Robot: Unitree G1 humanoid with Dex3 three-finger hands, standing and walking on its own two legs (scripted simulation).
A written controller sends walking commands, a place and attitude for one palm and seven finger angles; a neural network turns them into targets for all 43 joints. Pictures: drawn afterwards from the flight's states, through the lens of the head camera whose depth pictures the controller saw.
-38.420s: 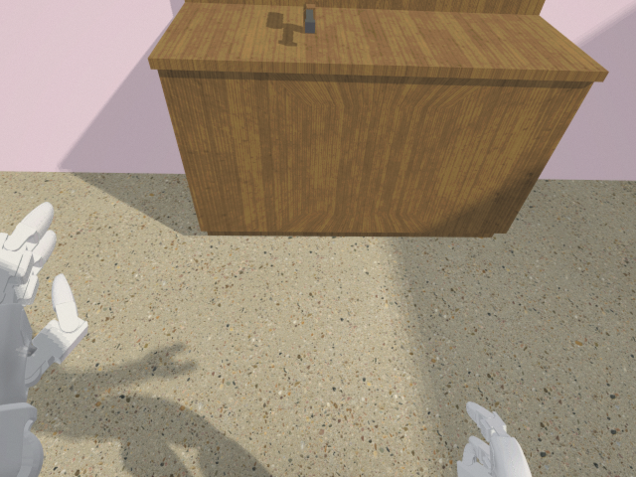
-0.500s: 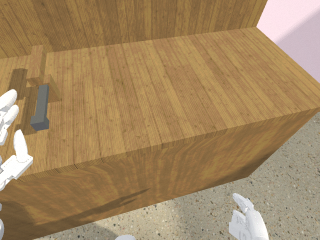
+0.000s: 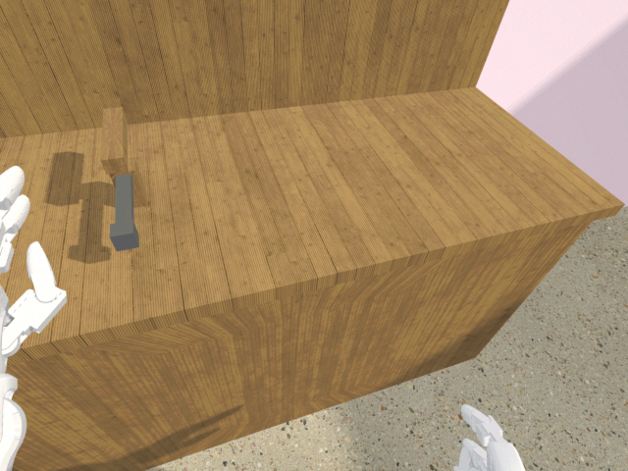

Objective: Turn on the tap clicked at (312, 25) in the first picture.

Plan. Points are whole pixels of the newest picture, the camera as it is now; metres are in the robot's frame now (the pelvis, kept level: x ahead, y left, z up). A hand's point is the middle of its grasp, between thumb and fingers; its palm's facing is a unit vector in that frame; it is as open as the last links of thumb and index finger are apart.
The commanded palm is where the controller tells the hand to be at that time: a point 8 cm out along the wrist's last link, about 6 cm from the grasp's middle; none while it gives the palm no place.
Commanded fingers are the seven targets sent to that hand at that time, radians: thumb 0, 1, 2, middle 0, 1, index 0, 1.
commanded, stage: come to a stop and stand still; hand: left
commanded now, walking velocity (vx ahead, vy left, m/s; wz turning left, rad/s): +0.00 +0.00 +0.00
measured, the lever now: (124, 235) +0.36 +0.29 +0.09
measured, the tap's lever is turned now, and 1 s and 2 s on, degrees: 0 0 0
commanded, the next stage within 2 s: look again from close up in 0.40 s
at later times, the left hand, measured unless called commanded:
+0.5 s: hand (49, 306) +0.21 +0.27 +0.17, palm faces +0.45 -0.84 -0.31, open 7.4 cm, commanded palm +0.15 +0.30 +0.18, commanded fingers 0.00 0.90 0.90 -0.20 -0.30 -0.20 -0.30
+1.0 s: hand (85, 269) +0.25 +0.26 +0.17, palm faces +0.41 -0.84 -0.35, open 7.4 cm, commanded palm +0.20 +0.29 +0.18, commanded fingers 0.00 0.90 0.90 -0.20 -0.30 -0.20 -0.30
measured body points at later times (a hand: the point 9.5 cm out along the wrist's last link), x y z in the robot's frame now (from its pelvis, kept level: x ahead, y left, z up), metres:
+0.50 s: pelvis +0.00 +0.02 +0.00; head -0.01 +0.04 +0.45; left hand +0.18 +0.31 +0.18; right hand +0.17 -0.20 -0.06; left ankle +0.06 +0.09 -0.74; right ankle +0.04 -0.12 -0.74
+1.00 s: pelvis +0.04 +0.01 +0.01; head +0.06 +0.03 +0.45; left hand +0.23 +0.30 +0.19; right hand +0.23 -0.20 -0.06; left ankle +0.06 +0.09 -0.74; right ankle +0.04 -0.12 -0.74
